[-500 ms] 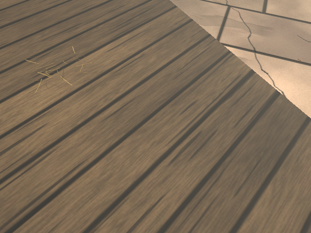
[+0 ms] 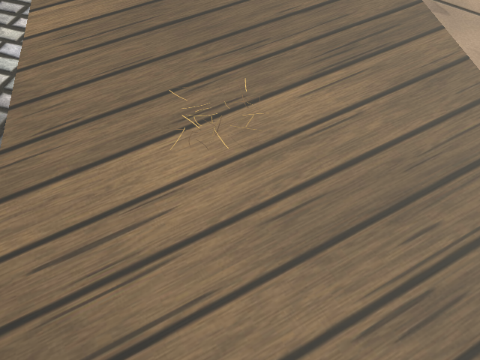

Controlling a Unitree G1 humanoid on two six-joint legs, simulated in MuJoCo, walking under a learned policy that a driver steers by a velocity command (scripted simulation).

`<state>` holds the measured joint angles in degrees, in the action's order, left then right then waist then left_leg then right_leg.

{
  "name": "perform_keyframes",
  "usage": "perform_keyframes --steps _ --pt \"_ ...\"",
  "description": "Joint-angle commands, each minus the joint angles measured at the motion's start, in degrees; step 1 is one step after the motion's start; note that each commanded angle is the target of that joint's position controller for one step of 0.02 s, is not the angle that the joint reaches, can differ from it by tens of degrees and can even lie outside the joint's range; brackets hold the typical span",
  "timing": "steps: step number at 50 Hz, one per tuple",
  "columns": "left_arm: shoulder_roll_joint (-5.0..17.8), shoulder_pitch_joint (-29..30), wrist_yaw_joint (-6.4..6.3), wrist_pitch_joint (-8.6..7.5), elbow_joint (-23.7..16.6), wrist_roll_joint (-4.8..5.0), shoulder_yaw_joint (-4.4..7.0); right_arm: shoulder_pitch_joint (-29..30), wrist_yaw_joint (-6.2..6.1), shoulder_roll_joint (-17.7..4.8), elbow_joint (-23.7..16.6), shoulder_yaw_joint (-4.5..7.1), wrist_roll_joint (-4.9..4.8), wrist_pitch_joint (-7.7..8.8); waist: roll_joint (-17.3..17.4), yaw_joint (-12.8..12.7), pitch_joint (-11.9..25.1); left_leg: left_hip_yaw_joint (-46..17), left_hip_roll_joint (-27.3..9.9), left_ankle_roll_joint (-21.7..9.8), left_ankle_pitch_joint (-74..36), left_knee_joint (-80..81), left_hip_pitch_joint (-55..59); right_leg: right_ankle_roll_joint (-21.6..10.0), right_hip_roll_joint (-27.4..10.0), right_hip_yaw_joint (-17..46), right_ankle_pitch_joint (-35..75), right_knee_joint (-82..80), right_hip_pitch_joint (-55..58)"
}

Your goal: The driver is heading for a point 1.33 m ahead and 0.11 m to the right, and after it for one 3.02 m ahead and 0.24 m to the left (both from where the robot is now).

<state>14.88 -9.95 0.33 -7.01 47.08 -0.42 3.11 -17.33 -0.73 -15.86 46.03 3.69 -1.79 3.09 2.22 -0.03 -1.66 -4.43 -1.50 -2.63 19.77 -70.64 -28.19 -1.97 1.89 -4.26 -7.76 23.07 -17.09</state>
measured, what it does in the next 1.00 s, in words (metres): walks ahead: left foot, then right foot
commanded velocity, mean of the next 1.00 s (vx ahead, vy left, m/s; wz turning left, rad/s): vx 0.50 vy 0.00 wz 0.03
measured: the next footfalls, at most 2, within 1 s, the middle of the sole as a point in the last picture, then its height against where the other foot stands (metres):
left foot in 0.36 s outside the picture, level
right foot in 0.92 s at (260, 290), level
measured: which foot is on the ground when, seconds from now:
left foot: up 0.00-0.34, down 0.36-0.92, up 0.94-1.00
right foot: down 0.00-0.36, up 0.38-0.90, down 0.92-1.00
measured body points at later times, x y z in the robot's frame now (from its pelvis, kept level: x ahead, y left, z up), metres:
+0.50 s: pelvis +0.27 +0.09 +0.00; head +0.30 +0.11 +0.45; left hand +0.30 +0.37 -0.14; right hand +0.44 -0.15 -0.10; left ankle +0.30 +0.18 -0.74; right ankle +0.20 -0.09 -0.64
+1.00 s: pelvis +0.55 +0.05 -0.02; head +0.59 +0.05 +0.43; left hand +0.72 +0.31 -0.12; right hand +0.61 -0.22 -0.15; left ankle +0.37 +0.20 -0.64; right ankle +0.63 -0.02 -0.74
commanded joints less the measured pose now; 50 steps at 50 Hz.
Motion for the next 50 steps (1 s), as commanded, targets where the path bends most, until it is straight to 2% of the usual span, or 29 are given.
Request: perform_keyframes --steps 1,4,6,9,12,14,15,16,17,18,19,20,21,22,23,24,27,29,35,38,41,43,44,45,46,47,48,49,50 --pt "5.2 -0.1 0.35 -1.12 -1.4 0.16 1.35 -2.7 0.18 -0.9 -4.4 0.44 -0.07 -0.61 -6.2 0.9 1.4 -2.0 -6.6 0.1 -3.4 0.6 -8.1 -10.2 -16.6 13.6 2.2 -15.5 5.4" --pt "7.5 -1.2 0.32 -1.31 -0.1 0.17 2.16 1.3 0.11 -1.6 -7.1 0.44 0.58 -0.90 -4.5 0.6 0.3 -2.6 -7.3 0.9 -9.6 6.4 -12.9 -11.1 -17.4 8.4 8.1 -16.6 7.1" --pt "8.3 -2.3 0.23 -0.97 0.4 0.16 2.31 3.9 0.68 -1.5 -8.2 0.22 0.54 -0.42 -4.1 -0.3 0.3 -2.1 -6.9 0.9 -15.5 13.0 -13.4 -10.5 -16.5 4.8 10.5 -16.4 8.9" --pt "9.2 -4.7 0.28 -0.25 1.4 0.72 2.16 10.5 1.89 -0.3 -10.0 -0.61 0.72 0.50 -3.7 -2.7 -1.0 1.7 -5.3 0.5 -21.3 24.9 -10.2 -9.3 -15.0 0.6 10.4 -15.7 9.8" --pt "11.0 -7.9 0.39 0.75 2.9 1.80 2.35 16.0 2.89 -0.6 -12.5 -0.97 0.45 0.72 -4.4 -4.4 -2.8 4.2 -4.2 -0.1 -18.6 31.8 -9.5 -8.8 -16.8 0.7 7.9 -14.8 13.8" --pt "11.8 -9.3 0.36 1.65 3.9 2.30 2.48 17.4 3.28 -1.6 -13.8 -0.75 0.49 0.79 -5.4 -4.1 -3.1 5.4 -3.1 -1.4 -13.1 34.8 -9.3 -8.1 -18.7 1.2 10.7 -12.5 18.0" --pt "12.2 -9.2 0.29 2.12 4.2 2.48 2.54 16.6 3.39 -2.5 -14.1 -0.44 0.61 0.87 -6.3 -3.0 -2.4 6.4 -2.1 -2.3 -10.5 36.3 -7.0 -7.6 -19.2 0.9 15.8 -10.1 19.4" --pt "12.7 -8.2 0.18 2.53 4.3 2.57 2.51 12.9 3.35 -3.8 -13.4 0.32 0.86 0.97 -7.0 -0.1 0.1 8.0 -0.1 -3.4 -10.3 38.7 -0.4 -6.5 -18.5 -0.5 25.4 -4.7 19.5" --pt "12.1 -8.0 0.02 2.91 4.5 2.38 2.12 4.3 3.10 -6.2 -10.7 1.84 1.05 1.00 -6.4 4.4 5.2 9.9 2.7 -4.9 -12.9 41.3 12.0 -4.9 -16.1 -3.3 33.7 5.8 17.1" --pt "9.9 -8.2 -0.28 2.73 3.5 1.33 1.13 -5.9 2.29 -10.6 -8.2 3.74 1.09 0.73 -3.6 8.7 11.9 3.6 -1.2 -7.2 -15.4 39.3 29.3 -2.4 -13.3 -5.1 26.9 20.8 6.4" --pt "2.4 -13.5 0.41 1.42 1.0 -0.02 -1.40 -10.4 1.70 -18.3 -7.5 5.08 1.66 0.61 12.2 5.5 19.3 -26.0 -18.1 -17.1 -9.8 43.3 50.3 1.7 -4.0 -4.5 -10.2 44.8 -18.6" --pt "6.0 -12.0 0.88 -0.38 2.4 1.57 -0.71 -12.4 1.79 -13.5 -7.6 3.80 1.40 0.93 9.4 7.3 26.2 -40.2 -22.3 -19.8 -9.2 51.9 52.2 1.2 -2.0 7.3 -25.2 54.2 -24.6" --pt "9.4 -6.6 1.08 -0.89 0.5 3.62 0.45 -9.0 2.10 -10.6 -7.4 2.66 1.84 1.37 6.3 6.9 17.5 -30.0 -19.8 -16.3 -13.6 51.7 46.6 0.3 -5.1 8.0 -21.5 56.0 -29.4" --pt "8.5 -3.7 0.80 -0.93 -0.4 3.29 0.13 -4.5 2.18 -8.6 -7.9 2.11 1.58 1.50 3.6 5.0 12.4 -21.3 -17.1 -14.2 -18.7 51.6 38.3 -0.2 -7.8 7.2 -16.4 52.7 -28.4" --pt "7.9 -2.5 0.47 -0.56 -0.2 2.07 0.26 -0.6 2.41 -6.3 -8.2 1.46 1.53 1.58 1.1 3.0 8.7 -15.5 -14.5 -12.8 -22.7 53.0 30.7 0.1 -9.5 6.9 -13.0 48.7 -25.8" --pt "7.7 -3.6 0.43 0.24 0.1 1.57 0.58 1.6 2.51 -4.6 -8.5 0.99 1.78 1.83 2.0 0.9 7.3 -11.8 -12.6 -11.8 -23.8 55.1 25.5 0.1 -10.9 7.5 -10.4 45.9 -21.8" --pt "4.9 -6.1 0.50 2.41 0.9 1.48 0.29 2.3 2.36 -5.3 -7.4 1.34 1.78 3.05 1.4 -1.7 5.4 -7.0 -11.8 -12.6 -25.5 60.3 20.1 1.3 -10.9 7.1 -5.8 41.6 -18.7" --pt "4.3 -3.4 0.31 3.14 0.2 1.39 0.20 1.2 1.77 -6.0 -6.0 1.69 2.13 3.51 0.8 -1.3 2.9 -3.6 -12.0 -12.3 -25.8 62.3 20.1 2.0 -11.0 7.8 -1.0 37.1 -22.1" --pt "3.2 5.8 1.31 2.91 -2.7 1.62 -0.11 -1.2 0.49 -7.3 -2.9 2.03 2.34 3.54 1.2 2.3 -1.4 6.0 -11.4 -8.5 -21.7 64.7 22.8 1.4 -7.8 7.6 14.4 19.6 -23.4" --pt "2.8 9.8 2.19 2.79 -4.8 1.50 -0.35 -2.9 0.13 -7.7 -1.0 2.28 1.84 3.15 0.7 4.0 -3.2 8.5 -13.0 -7.5 -22.2 63.5 27.8 0.2 -7.1 6.2 14.0 14.8 -24.8" --pt "3.1 11.9 3.35 2.71 -7.1 1.45 -0.29 -3.1 -0.20 -8.4 0.1 2.62 1.26 2.14 1.1 4.1 -3.7 10.2 -14.7 -6.2 -27.5 59.7 33.2 -1.7 -6.4 4.1 7.7 12.5 -25.6" --pt "4.3 10.0 3.89 2.77 -7.9 1.49 0.36 -1.5 -0.66 -9.9 -0.2 2.99 1.18 1.27 2.7 2.2 -1.3 12.2 -14.7 -4.7 -44.5 53.3 34.7 -3.6 -3.6 0.5 1.6 12.2 -20.3" --pt "5.6 6.2 3.86 2.95 -7.5 1.49 1.15 -0.9 -1.00 -10.7 -0.5 3.18 1.17 0.74 3.8 0.1 1.7 13.2 -14.1 -3.7 -54.9 47.2 34.7 -4.8 -1.2 -1.6 -1.0 12.6 -14.6" --pt "7.9 -2.0 3.62 3.05 -5.6 1.61 2.58 0.1 -1.31 -10.9 -0.9 3.06 1.09 0.12 2.9 -4.5 6.1 15.1 -12.1 -2.2 -60.2 36.0 32.0 -6.5 1.7 -3.0 0.3 10.1 -3.6" --pt "12.2 -11.5 2.71 3.31 -3.7 1.62 4.57 -0.6 -1.70 -10.0 -1.7 2.50 1.44 0.24 -0.8 -8.5 11.6 15.4 -9.6 0.2 -50.2 20.3 20.5 -9.3 -0.6 4.1 2.4 9.1 13.6" --pt "19.0 -14.4 1.97 3.35 -3.6 1.88 6.00 -6.7 -0.60 -1.7 -4.5 -0.19 3.28 1.77 -16.9 -3.7 17.7 12.7 1.1 4.5 -1.2 -2.7 -6.1 -20.2 -16.6 35.3 -3.4 5.8 35.6" --pt "15.8 -15.9 2.04 2.87 -4.6 1.75 4.81 -3.5 0.35 -3.8 -4.8 -0.47 1.63 4.33 -13.8 -6.0 26.1 -0.7 5.0 3.8 13.4 -11.7 -14.8 -23.6 -21.4 54.2 -10.3 -4.7 42.1" --pt "12.4 -14.3 1.92 2.60 -4.6 1.30 3.99 2.4 1.00 -7.1 -6.4 0.42 -0.50 5.65 -10.3 -7.4 18.6 -2.7 1.4 2.1 9.0 -12.0 -19.9 -19.8 -19.7 45.7 -8.2 -5.6 38.1" --pt "10.5 -10.7 1.76 2.46 -5.3 1.61 3.45 5.0 0.85 -6.9 -7.2 0.07 -0.24 6.25 -5.5 -5.6 12.9 -1.9 -1.3 1.2 3.8 -7.3 -19.0 -17.6 -17.2 37.8 -3.8 -5.4 29.4"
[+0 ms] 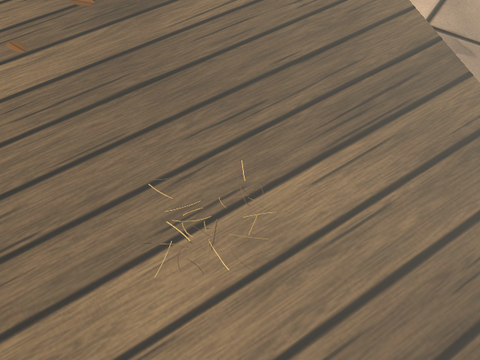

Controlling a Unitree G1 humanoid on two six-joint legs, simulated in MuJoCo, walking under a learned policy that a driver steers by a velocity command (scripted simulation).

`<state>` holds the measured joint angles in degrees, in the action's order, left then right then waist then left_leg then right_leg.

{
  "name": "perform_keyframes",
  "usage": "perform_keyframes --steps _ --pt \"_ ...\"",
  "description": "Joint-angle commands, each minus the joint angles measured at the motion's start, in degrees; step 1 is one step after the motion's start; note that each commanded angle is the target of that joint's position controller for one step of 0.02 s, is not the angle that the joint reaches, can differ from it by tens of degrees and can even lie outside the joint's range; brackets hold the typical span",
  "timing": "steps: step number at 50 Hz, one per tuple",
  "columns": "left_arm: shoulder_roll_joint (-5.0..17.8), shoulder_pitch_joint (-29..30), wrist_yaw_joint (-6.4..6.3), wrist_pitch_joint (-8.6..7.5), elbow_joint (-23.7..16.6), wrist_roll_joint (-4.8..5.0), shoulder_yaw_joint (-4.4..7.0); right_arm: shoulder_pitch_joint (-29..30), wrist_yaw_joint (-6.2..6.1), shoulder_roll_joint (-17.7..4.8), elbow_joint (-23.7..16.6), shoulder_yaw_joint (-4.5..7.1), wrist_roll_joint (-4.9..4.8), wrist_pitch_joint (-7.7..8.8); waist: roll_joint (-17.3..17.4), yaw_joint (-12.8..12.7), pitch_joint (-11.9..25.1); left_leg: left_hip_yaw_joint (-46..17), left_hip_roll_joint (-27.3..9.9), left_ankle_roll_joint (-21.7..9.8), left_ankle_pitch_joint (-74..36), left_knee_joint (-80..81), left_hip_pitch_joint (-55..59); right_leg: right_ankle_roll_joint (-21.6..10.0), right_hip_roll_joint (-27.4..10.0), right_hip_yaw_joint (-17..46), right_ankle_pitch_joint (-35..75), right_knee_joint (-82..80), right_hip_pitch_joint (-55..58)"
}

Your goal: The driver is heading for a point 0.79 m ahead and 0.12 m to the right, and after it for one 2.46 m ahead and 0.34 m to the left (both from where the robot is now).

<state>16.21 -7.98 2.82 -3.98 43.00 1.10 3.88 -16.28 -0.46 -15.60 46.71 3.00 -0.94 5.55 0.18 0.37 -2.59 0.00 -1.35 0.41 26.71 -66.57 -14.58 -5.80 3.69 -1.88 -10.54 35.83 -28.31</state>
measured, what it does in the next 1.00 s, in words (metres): walks ahead, turning right: left foot, then right foot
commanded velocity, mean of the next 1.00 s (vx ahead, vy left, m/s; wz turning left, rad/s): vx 0.50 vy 0.00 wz -0.42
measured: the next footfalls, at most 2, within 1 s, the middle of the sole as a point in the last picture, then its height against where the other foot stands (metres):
left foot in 0.40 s outside the picture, level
right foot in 0.90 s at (343, 310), level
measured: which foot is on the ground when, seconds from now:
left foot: up 0.00-0.38, down 0.40-0.90, up 0.92-1.00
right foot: down 0.00-0.42, up 0.44-0.88, down 0.90-1.00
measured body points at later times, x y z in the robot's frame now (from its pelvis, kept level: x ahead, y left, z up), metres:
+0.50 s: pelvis +0.29 +0.02 +0.01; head +0.31 +0.02 +0.46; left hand +0.43 +0.27 -0.11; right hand +0.40 -0.28 -0.06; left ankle +0.38 +0.11 -0.72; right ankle +0.13 -0.06 -0.64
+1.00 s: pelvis +0.51 -0.12 +0.01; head +0.54 -0.14 +0.46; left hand +0.79 +0.02 -0.07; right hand +0.41 -0.38 -0.12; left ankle +0.45 +0.08 -0.63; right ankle +0.53 -0.23 -0.72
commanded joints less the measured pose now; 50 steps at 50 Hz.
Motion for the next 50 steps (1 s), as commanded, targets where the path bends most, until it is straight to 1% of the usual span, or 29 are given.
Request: perform_keyframes --steps 1,3,5,7,11,14,16,18,19,20,21,22,23,24,25,26,27,28,32,37,41,43,44,45,46,47,48,49,50 --pt "7.3 -8.4 -0.81 -0.46 -2.3 0.08 2.08 5.2 0.05 -7.2 -7.8 1.05 0.42 3.77 0.1 -3.5 9.6 -5.7 -3.4 -1.6 -5.9 -6.1 -29.3 -12.2 -16.8 29.7 4.9 -18.7 31.4" --pt "5.7 -4.9 -1.13 -0.37 -4.2 -0.80 1.43 3.7 -0.20 -7.6 -8.2 1.78 1.52 2.31 -1.5 0.1 7.2 -5.7 -5.1 -0.7 -8.3 -0.7 -22.1 -11.8 -14.1 24.8 11.8 -21.4 21.2" --pt "6.7 -5.2 -1.64 -0.59 -4.5 -0.53 1.78 2.9 -0.32 -5.9 -8.5 1.54 1.86 1.06 -1.9 1.0 6.0 -4.3 -5.1 0.8 -9.8 4.1 -20.7 -12.1 -12.9 21.3 16.8 -22.7 16.6" --pt "8.3 -6.7 -2.42 -0.60 -4.2 -0.27 2.22 6.2 -0.53 -4.7 -9.8 1.09 2.10 0.49 -2.0 0.3 4.5 -3.2 -4.2 2.4 -15.1 11.0 -21.4 -11.4 -11.4 18.3 18.7 -23.3 14.0" --pt "8.5 -10.0 -3.36 0.25 -3.5 0.40 2.30 14.7 0.06 -2.9 -11.7 0.25 1.62 0.89 -4.5 -3.3 3.6 -2.5 -0.5 3.0 -29.4 28.9 -17.3 -7.6 -7.8 15.8 12.4 -21.5 12.9" --pt "8.8 -12.6 -3.58 0.88 -2.8 0.64 2.35 18.8 0.91 -4.0 -13.0 0.53 0.72 1.57 -5.5 -5.0 3.3 -3.2 1.3 2.8 -30.7 34.9 -15.3 -6.9 -9.3 19.8 8.3 -19.0 15.6" --pt "8.4 -13.2 -3.78 1.27 -2.7 0.65 2.32 19.1 1.42 -5.5 -13.4 1.16 0.58 2.14 -5.9 -4.5 3.4 -4.4 1.8 1.7 -27.6 38.2 -14.2 -6.2 -10.7 23.8 6.4 -15.9 19.3" --pt "8.6 -11.9 -3.91 1.58 -3.2 0.41 2.49 16.0 1.53 -6.8 -12.9 1.91 0.39 2.71 -7.7 -2.4 3.8 -4.3 1.9 -0.1 -23.2 40.0 -10.1 -5.1 -11.3 26.7 7.6 -12.5 20.9" --pt "7.5 -10.7 -3.85 1.66 -3.8 0.32 2.18 11.4 1.27 -7.6 -11.8 2.58 0.56 2.99 -7.7 0.3 5.6 -3.3 1.9 -1.6 -23.8 42.6 -3.5 -3.8 -9.5 26.2 10.0 -8.8 20.1" --pt "4.9 -9.8 -3.58 1.41 -4.7 -0.11 1.23 4.6 0.85 -9.8 -11.0 3.43 1.46 3.26 -5.7 3.7 11.4 -7.2 -3.3 -4.6 -23.5 41.5 8.8 -1.9 -6.7 23.2 9.9 1.5 16.1" --pt "1.3 -14.2 -3.57 0.99 -6.2 0.05 0.11 -3.4 0.36 -14.5 -10.2 4.62 2.67 3.05 5.3 4.3 20.3 -24.5 -15.9 -11.5 -18.7 41.7 29.9 2.1 0.5 15.5 -3.4 20.5 0.3" --pt "2.6 -17.9 -3.59 0.60 -7.0 0.94 -0.31 -6.5 0.88 -13.9 -8.4 4.75 1.64 2.23 19.8 3.1 23.2 -44.8 -23.9 -16.7 -5.6 47.0 36.3 3.7 1.0 12.3 -23.9 33.3 -13.6" --pt "7.9 -15.4 -3.53 0.78 -6.0 1.34 0.97 -3.8 0.78 -8.9 -9.5 3.45 0.92 1.87 11.7 4.1 15.5 -41.0 -22.3 -14.7 1.9 48.7 30.1 4.2 -2.7 13.4 -19.9 38.9 -18.0" --pt "9.0 -10.3 -3.45 1.19 -6.8 0.79 1.33 -1.4 0.53 -6.8 -9.8 2.78 1.04 1.27 6.4 4.4 9.5 -32.0 -19.8 -12.4 -1.1 49.2 23.1 4.6 -4.7 11.1 -15.1 40.0 -18.2" --pt "8.2 -7.9 -3.28 1.37 -7.6 0.16 1.38 1.0 0.54 -5.9 -9.6 2.28 1.33 0.93 3.8 3.3 5.3 -25.6 -17.2 -11.5 -7.4 50.9 16.0 4.8 -6.3 10.2 -11.6 37.9 -16.8" --pt "7.4 -7.0 -3.03 1.58 -8.0 -0.05 1.62 2.6 0.50 -4.7 -9.3 1.85 1.54 0.89 4.4 2.0 3.2 -20.8 -15.1 -10.8 -12.0 52.4 11.7 4.9 -7.9 10.1 -9.2 35.4 -15.1" --pt "6.3 -7.7 -2.71 1.92 -8.1 0.37 1.53 3.5 0.54 -4.6 -9.0 1.75 1.70 0.98 5.8 0.9 2.3 -16.9 -13.7 -10.3 -14.6 54.0 8.3 5.0 -9.0 9.3 -8.0 34.1 -12.7" --pt "5.0 -8.1 -2.54 2.26 -8.0 0.57 1.31 3.6 0.64 -4.6 -8.5 1.86 1.52 1.22 6.5 0.5 2.1 -14.0 -13.0 -10.6 -17.0 55.2 6.8 5.2 -9.3 8.4 -7.2 33.2 -11.8" --pt "2.3 -5.0 -2.59 2.24 -8.9 -0.18 0.34 1.5 1.07 -7.2 -5.4 2.60 1.42 1.86 3.8 0.5 1.8 -7.6 -13.2 -12.9 -26.5 57.6 7.1 6.0 -9.2 8.6 -1.3 23.6 -13.1" --pt "0.9 4.0 -1.01 0.66 -10.3 -0.36 -0.81 -0.5 0.94 -9.3 -2.6 2.76 0.01 0.72 3.2 3.2 0.5 -0.4 -11.1 -11.1 -29.4 57.4 8.6 5.5 -8.4 3.3 10.4 5.3 -8.3" --pt "2.1 9.0 -0.21 0.23 -12.6 0.21 -0.62 -4.4 1.02 -11.2 0.1 3.07 -0.89 -0.50 4.6 4.1 -0.9 -1.1 -14.2 -10.3 -31.4 55.4 14.3 3.5 -7.1 1.4 5.5 -1.5 -6.7" --pt "3.8 6.2 -0.17 0.09 -12.3 -0.12 0.19 -3.8 0.77 -12.2 0.8 3.21 -1.26 -1.20 5.8 1.2 0.8 -0.2 -14.6 -9.1 -42.6 50.4 16.3 1.4 -5.0 -0.3 2.3 -4.7 -0.6" --pt "5.5 -0.2 -0.41 0.09 -10.4 -0.48 1.23 -3.1 0.59 -12.1 1.1 3.02 -1.45 -1.51 5.4 -2.7 4.7 2.3 -12.8 -7.8 -51.4 42.8 15.1 -0.2 -3.0 -2.0 4.4 -7.6 9.1" --pt "8.6 -9.1 -0.99 0.29 -7.7 -0.72 2.80 -3.6 0.31 -10.5 1.1 2.27 -0.96 -1.48 4.3 -6.6 10.5 4.9 -10.1 -5.8 -51.4 31.5 9.1 -1.9 -3.5 -0.8 6.4 -6.8 23.5" --pt "13.9 -18.6 -1.99 0.72 -6.3 -1.49 4.13 -4.3 0.25 -6.2 -1.1 0.64 0.83 -0.99 -5.4 -9.0 18.9 7.0 -5.3 -2.6 -30.8 10.6 -8.0 -7.2 -17.3 17.9 6.6 -6.2 42.9" --pt "15.7 -18.6 -1.79 0.55 -6.3 -1.40 3.84 -9.0 0.74 -2.4 -1.3 -0.82 0.54 0.25 -15.6 -5.6 25.4 -1.2 2.6 -1.1 7.3 -3.9 -23.1 -14.3 -27.4 42.5 -1.0 -14.8 51.3" --pt "10.4 -17.1 -1.66 0.22 -6.3 -1.11 2.56 -4.5 1.15 -8.3 -1.1 0.82 -1.29 0.79 -9.0 -7.5 20.1 -6.3 -0.5 -1.6 5.8 -9.0 -29.0 -11.9 -25.8 38.5 -4.7 -16.5 47.1" --pt "8.5 -13.7 -1.62 -0.04 -6.2 -0.84 1.80 -0.7 1.32 -9.2 -2.4 1.11 -2.04 0.95 -7.6 -6.3 12.4 -5.1 -2.8 -2.3 0.5 -7.8 -30.7 -9.6 -23.8 28.7 -1.3 -17.5 39.2" --pt "6.7 -9.9 -1.45 -0.24 -6.1 -0.90 1.27 1.0 0.99 -8.3 -2.3 1.06 -1.29 0.76 -4.2 -4.2 8.9 -4.4 -5.0 -2.1 -4.4 -4.7 -28.5 -7.9 -21.1 22.8 2.1 -19.1 32.0"
Keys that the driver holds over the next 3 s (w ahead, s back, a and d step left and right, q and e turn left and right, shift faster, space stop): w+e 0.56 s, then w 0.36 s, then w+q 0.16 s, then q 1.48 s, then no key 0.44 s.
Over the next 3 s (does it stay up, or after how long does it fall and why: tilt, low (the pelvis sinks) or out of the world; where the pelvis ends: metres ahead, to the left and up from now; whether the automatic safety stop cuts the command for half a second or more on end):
stays up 0.75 -0.21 0.02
